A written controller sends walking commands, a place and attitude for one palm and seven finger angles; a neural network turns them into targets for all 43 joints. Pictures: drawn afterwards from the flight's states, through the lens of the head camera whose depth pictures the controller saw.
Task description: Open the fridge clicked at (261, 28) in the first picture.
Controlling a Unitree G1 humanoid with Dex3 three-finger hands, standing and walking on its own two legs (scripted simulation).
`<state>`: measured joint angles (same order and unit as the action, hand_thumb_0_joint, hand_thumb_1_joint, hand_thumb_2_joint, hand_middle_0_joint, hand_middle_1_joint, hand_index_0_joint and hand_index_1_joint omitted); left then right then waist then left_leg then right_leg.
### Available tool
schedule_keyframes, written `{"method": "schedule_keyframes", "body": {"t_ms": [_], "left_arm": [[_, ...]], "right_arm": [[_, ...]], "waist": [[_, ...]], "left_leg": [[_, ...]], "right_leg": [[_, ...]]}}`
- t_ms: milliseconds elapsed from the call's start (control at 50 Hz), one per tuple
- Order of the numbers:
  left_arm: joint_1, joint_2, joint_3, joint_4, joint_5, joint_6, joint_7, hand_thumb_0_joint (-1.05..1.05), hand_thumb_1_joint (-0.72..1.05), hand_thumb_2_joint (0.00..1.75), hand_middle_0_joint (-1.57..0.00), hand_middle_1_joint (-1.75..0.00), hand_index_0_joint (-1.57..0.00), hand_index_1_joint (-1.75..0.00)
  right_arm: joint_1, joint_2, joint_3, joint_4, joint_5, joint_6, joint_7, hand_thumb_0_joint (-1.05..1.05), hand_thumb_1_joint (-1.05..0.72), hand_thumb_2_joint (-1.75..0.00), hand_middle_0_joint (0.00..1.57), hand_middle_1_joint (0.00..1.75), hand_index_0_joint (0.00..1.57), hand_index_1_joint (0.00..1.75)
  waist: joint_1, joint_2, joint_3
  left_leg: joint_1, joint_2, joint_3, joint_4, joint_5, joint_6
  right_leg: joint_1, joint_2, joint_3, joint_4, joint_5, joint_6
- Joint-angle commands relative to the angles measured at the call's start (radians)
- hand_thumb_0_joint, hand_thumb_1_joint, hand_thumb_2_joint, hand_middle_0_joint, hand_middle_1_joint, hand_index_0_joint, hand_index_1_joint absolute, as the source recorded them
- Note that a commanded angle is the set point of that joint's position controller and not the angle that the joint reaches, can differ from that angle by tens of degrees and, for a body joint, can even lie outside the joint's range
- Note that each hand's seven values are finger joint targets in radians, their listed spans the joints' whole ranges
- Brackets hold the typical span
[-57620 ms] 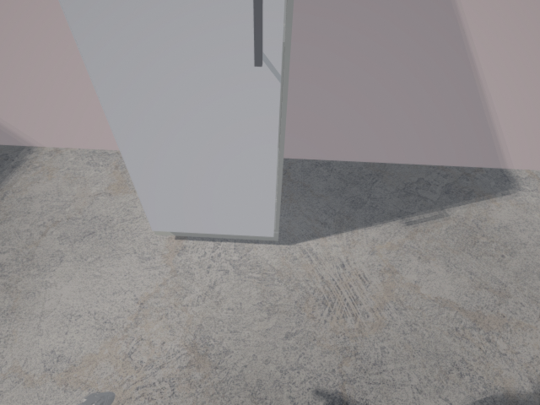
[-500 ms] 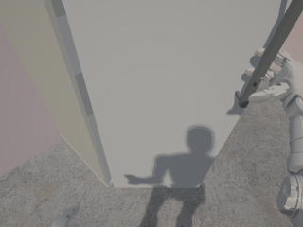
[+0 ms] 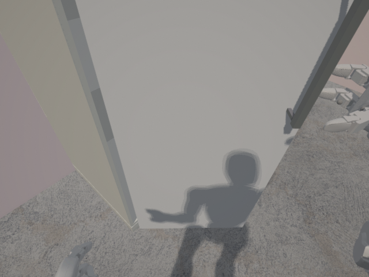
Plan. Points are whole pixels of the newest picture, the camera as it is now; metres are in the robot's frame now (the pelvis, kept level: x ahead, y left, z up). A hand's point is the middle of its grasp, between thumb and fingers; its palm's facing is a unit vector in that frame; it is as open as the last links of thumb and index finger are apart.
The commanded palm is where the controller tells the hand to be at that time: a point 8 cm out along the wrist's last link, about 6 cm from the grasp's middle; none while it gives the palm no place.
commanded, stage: move the hooked fingers beside the handle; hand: right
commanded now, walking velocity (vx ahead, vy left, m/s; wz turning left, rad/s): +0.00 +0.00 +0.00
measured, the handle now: (318, 68) +0.49 -0.22 +0.25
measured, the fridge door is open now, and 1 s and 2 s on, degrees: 47 47 47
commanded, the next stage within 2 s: feel for the door with the fingertips in 1.82 s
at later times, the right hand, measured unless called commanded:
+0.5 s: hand (351, 103) +0.41 -0.27 +0.22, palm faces -0.02 +1.00 -0.01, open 14.0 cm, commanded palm +0.39 -0.32 +0.23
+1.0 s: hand (361, 105) +0.41 -0.29 +0.23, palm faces -0.02 +1.00 -0.03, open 14.0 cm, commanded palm +0.38 -0.33 +0.23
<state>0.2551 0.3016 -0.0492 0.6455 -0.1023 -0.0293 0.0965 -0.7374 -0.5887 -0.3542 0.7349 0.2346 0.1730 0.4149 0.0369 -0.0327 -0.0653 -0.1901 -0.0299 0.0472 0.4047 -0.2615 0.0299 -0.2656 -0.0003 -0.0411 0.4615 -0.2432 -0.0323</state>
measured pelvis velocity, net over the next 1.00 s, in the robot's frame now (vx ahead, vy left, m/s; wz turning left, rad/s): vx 0.01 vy -0.01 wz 0.00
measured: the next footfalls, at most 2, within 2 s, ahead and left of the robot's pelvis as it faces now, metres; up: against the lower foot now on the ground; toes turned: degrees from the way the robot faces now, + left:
none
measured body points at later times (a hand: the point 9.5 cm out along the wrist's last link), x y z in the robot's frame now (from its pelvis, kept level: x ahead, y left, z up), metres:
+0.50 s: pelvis +0.01 -0.01 +0.00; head +0.01 +0.00 +0.45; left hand +0.11 +0.27 -0.10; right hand +0.41 -0.33 +0.22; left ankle -0.03 +0.10 -0.74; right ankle +0.00 -0.10 -0.74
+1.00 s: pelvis +0.01 -0.01 +0.00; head +0.01 -0.01 +0.45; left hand +0.13 +0.25 -0.10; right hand +0.40 -0.34 +0.23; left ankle -0.03 +0.10 -0.74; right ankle +0.00 -0.10 -0.74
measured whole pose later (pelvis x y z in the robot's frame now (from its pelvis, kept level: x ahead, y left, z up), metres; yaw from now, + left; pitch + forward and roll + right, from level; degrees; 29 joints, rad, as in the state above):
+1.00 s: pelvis +0.01 -0.01 +0.00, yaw +0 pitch +4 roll +1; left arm 0.29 0.30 -0.06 0.62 -0.10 -0.03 0.09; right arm -0.68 -0.64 -0.42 0.71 0.25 0.14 0.50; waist 0.03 -0.03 -0.08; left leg -0.21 -0.02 0.04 0.41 -0.28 0.01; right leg -0.28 0.01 -0.05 0.48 -0.27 -0.05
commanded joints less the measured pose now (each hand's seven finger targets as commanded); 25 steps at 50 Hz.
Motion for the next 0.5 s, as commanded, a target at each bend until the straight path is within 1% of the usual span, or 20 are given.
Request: {"method": "schedule_keyframes", "body": {"t_ms": [0, 20, 40, 60, 80, 100, 120, 140, 160, 180, 220, 260, 280, 300, 320, 340, 400, 420, 460, 480], "left_arm": [[-0.051, 0.140, 0.045, -0.128, -0.002, -0.054, 0.013, 0.00, 0.90, 0.90, -0.20, -0.30, -0.20, -0.30], [-0.046, 0.141, 0.045, -0.125, -0.001, -0.052, 0.015, 0.00, 0.90, 0.90, -0.20, -0.30, -0.20, -0.30], [-0.043, 0.143, 0.044, -0.121, -0.002, -0.049, 0.016, 0.00, 0.90, 0.90, -0.20, -0.30, -0.20, -0.30], [-0.036, 0.141, 0.045, -0.120, -0.002, -0.045, 0.015, 0.00, 0.90, 0.90, -0.20, -0.30, -0.20, -0.30], [-0.035, 0.148, 0.046, -0.121, -0.001, -0.046, 0.013, 0.00, 0.90, 0.90, -0.20, -0.30, -0.20, -0.30], [-0.038, 0.147, 0.043, -0.125, -0.002, -0.044, 0.013, 0.00, 0.90, 0.90, -0.20, -0.30, -0.20, -0.30], [-0.031, 0.149, 0.044, -0.124, -0.002, -0.041, 0.015, 0.00, 0.90, 0.90, -0.20, -0.30, -0.20, -0.30], [-0.034, 0.149, 0.045, -0.129, -0.001, -0.042, 0.014, 0.00, 0.90, 0.90, -0.20, -0.30, -0.20, -0.30], [-0.027, 0.145, 0.048, -0.134, -0.002, -0.042, 0.013, 0.00, 0.90, 0.90, -0.20, -0.30, -0.20, -0.30], [-0.030, 0.149, 0.048, -0.140, 0.000, -0.044, 0.011, 0.00, 0.90, 0.90, -0.20, -0.30, -0.20, -0.30], [-0.024, 0.148, 0.048, -0.143, 0.002, -0.044, 0.010, 0.00, 0.90, 0.90, -0.20, -0.30, -0.20, -0.30], [-0.020, 0.148, 0.049, -0.144, -0.002, -0.039, 0.010, 0.00, 0.90, 0.90, -0.20, -0.30, -0.20, -0.30], [-0.024, 0.151, 0.049, -0.146, -0.001, -0.042, 0.009, 0.00, 0.90, 0.90, -0.20, -0.30, -0.20, -0.30], [-0.025, 0.150, 0.049, -0.149, -0.001, -0.045, 0.007, 0.00, 0.90, 0.90, -0.20, -0.30, -0.20, -0.30], [-0.024, 0.149, 0.050, -0.147, -0.002, -0.046, 0.007, 0.00, 0.90, 0.90, -0.20, -0.30, -0.20, -0.30], [-0.019, 0.154, 0.050, -0.145, -0.002, -0.044, 0.007, 0.00, 0.90, 0.90, -0.20, -0.30, -0.20, -0.30], [-0.026, 0.157, 0.052, -0.153, -0.005, -0.043, 0.004, 0.00, 0.90, 0.90, -0.20, -0.30, -0.20, -0.30], [-0.025, 0.156, 0.050, -0.152, -0.005, -0.042, 0.006, 0.00, 0.90, 0.90, -0.20, -0.30, -0.20, -0.30], [-0.017, 0.157, 0.055, -0.144, -0.006, -0.041, 0.010, 0.00, 0.90, 0.90, -0.20, -0.30, -0.20, -0.30], [-0.020, 0.160, 0.054, -0.144, -0.005, -0.044, 0.009, 0.00, 0.90, 0.90, -0.20, -0.30, -0.20, -0.30]], "right_arm": [[-0.529, -0.268, -0.042, -0.221, 0.022, -0.088, 0.006, 0.00, 0.50, -0.30, 0.30, 1.20, 0.30, 1.20], [-0.516, -0.292, -0.063, -0.198, 0.018, -0.084, 0.005, 0.00, 0.50, -0.30, 0.30, 1.20, 0.30, 1.20], [-0.518, -0.304, -0.068, -0.171, 0.013, -0.080, 0.005, 0.00, 0.50, -0.30, 0.30, 1.20, 0.30, 1.20], [-0.499, -0.301, -0.064, -0.150, 0.019, -0.078, 0.005, 0.00, 0.50, -0.30, 0.30, 1.20, 0.30, 1.20], [-0.499, -0.341, -0.102, -0.138, 0.011, -0.075, 0.004, 0.00, 0.50, -0.30, 0.30, 1.20, 0.30, 1.20], [-0.492, -0.328, -0.086, -0.111, 0.007, -0.070, 0.009, 0.00, 0.50, -0.30, 0.30, 1.20, 0.30, 1.20], [-0.490, -0.348, -0.101, -0.095, 0.004, -0.069, 0.010, 0.00, 0.50, -0.30, 0.30, 1.20, 0.30, 1.20], [-0.519, -0.338, -0.085, -0.121, 0.001, -0.077, 0.014, 0.00, 0.50, -0.30, 0.30, 1.20, 0.30, 1.20], [-0.505, -0.335, -0.082, -0.142, 0.007, -0.090, 0.015, 0.00, 0.50, -0.30, 0.30, 1.20, 0.30, 1.20], [-0.495, -0.363, -0.110, -0.159, 0.003, -0.096, 0.018, 0.00, 0.50, -0.30, 0.30, 1.20, 0.30, 1.20], [-0.479, -0.367, -0.117, -0.169, 0.005, -0.109, 0.029, 0.00, 0.50, -0.30, 0.30, 1.20, 0.30, 1.20], [-0.443, -0.375, -0.123, -0.164, 0.018, -0.115, 0.042, 0.00, 0.50, -0.30, 0.30, 1.20, 0.30, 1.20], [-0.468, -0.374, -0.125, -0.196, 0.018, -0.119, 0.047, 0.00, 0.50, -0.30, 0.30, 1.20, 0.30, 1.20], [-0.450, -0.353, -0.113, -0.197, 0.019, -0.113, 0.054, 0.00, 0.50, -0.30, 0.30, 1.20, 0.30, 1.20], [-0.428, -0.340, -0.106, -0.184, 0.023, -0.103, 0.061, 0.00, 0.50, -0.30, 0.30, 1.20, 0.30, 1.20], [-0.415, -0.357, -0.120, -0.166, 0.025, -0.095, 0.066, 0.00, 0.50, -0.30, 0.30, 1.20, 0.30, 1.20], [-0.400, -0.365, -0.126, -0.191, 0.027, -0.078, 0.072, 0.00, 0.50, -0.30, 0.30, 1.20, 0.30, 1.20], [-0.404, -0.353, -0.114, -0.179, 0.026, -0.071, 0.073, 0.00, 0.50, -0.30, 0.30, 1.20, 0.30, 1.20], [-0.443, -0.348, -0.098, -0.195, 0.032, -0.078, 0.070, 0.00, 0.50, -0.30, 0.30, 1.20, 0.30, 1.20], [-0.452, -0.354, -0.106, -0.202, 0.030, -0.078, 0.069, 0.00, 0.50, -0.30, 0.30, 1.20, 0.30, 1.20]], "waist": [[0.018, -0.059, -0.264], [0.012, -0.061, -0.258], [0.016, -0.051, -0.251], [0.014, -0.045, -0.238], [0.009, -0.015, -0.255], [0.008, -0.013, -0.241], [0.007, 0.008, -0.248], [0.012, -0.015, -0.267], [0.008, -0.016, -0.284], [0.000, -0.031, -0.309], [-0.002, -0.028, -0.326], [-0.002, -0.031, -0.307], [0.000, -0.052, -0.312], [-0.002, -0.070, -0.311], [0.000, -0.060, -0.289], [-0.002, -0.044, -0.274], [-0.006, -0.055, -0.262], [-0.001, -0.061, -0.245], [0.015, -0.044, -0.238], [0.014, -0.055, -0.239]], "left_leg": [[-0.061, 0.017, -0.034, -0.042, 0.299, 0.002], [-0.061, 0.018, -0.034, -0.042, 0.297, 0.004], [-0.061, 0.019, -0.033, -0.043, 0.291, 0.002], [-0.050, 0.022, -0.037, -0.048, 0.290, 0.001], [-0.039, 0.021, -0.037, -0.042, 0.310, 0.000], [-0.039, 0.023, -0.038, -0.038, 0.311, -0.002], [-0.036, 0.023, -0.036, -0.036, 0.314, -0.003], [-0.033, 0.025, -0.038, -0.033, 0.327, -0.004], [-0.014, 0.025, -0.037, -0.030, 0.342, -0.001], [-0.009, 0.022, -0.039, -0.022, 0.366, 0.000], [-0.004, 0.020, -0.037, -0.017, 0.393, 0.000], [0.006, 0.022, -0.036, -0.020, 0.391, -0.001], [-0.008, 0.018, -0.035, -0.017, 0.399, 0.000], [-0.019, 0.017, -0.033, -0.014, 0.396, 0.001], [-0.035, 0.016, -0.031, -0.017, 0.392, 0.000], [-0.036, 0.016, -0.028, -0.018, 0.380, -0.001], [-0.040, 0.016, -0.027, -0.017, 0.369, 0.001], [-0.055, 0.015, -0.026, -0.018, 0.354, 0.001], [-0.065, 0.015, -0.023, -0.026, 0.334, 0.000], [-0.081, 0.011, -0.024, -0.024, 0.322, 0.001]], "right_leg": [[0.247, -0.010, 0.060, -0.007, 0.262, -0.020], [0.234, -0.011, 0.063, -0.008, 0.260, -0.019], [0.224, -0.011, 0.060, -0.010, 0.253, -0.018], [0.203, -0.008, 0.050, -0.006, 0.243, -0.020], [0.194, -0.010, 0.055, -0.007, 0.250, -0.021], [0.176, -0.009, 0.054, -0.009, 0.243, -0.022], [0.173, -0.010, 0.056, -0.008, 0.247, -0.022], [0.184, -0.010, 0.053, -0.007, 0.261, -0.022], [0.195, -0.010, 0.050, -0.001, 0.286, -0.023], [0.211, -0.011, 0.055, 0.003, 0.307, -0.022], [0.231, -0.011, 0.058, 0.008, 0.343, -0.022], [0.219, -0.013, 0.048, 0.011, 0.345, -0.023], [0.235, -0.013, 0.053, 0.009, 0.352, -0.021], [0.247, -0.013, 0.056, 0.012, 0.365, -0.020], [0.245, -0.015, 0.054, 0.013, 0.363, -0.020], [0.223, -0.015, 0.058, 0.009, 0.349, -0.019], [0.216, -0.014, 0.056, 0.009, 0.340, -0.019], [0.209, -0.014, 0.057, 0.007, 0.330, -0.018], [0.215, -0.018, 0.053, 0.011, 0.322, -0.019], [0.222, -0.017, 0.061, 0.009, 0.311, -0.018]]}}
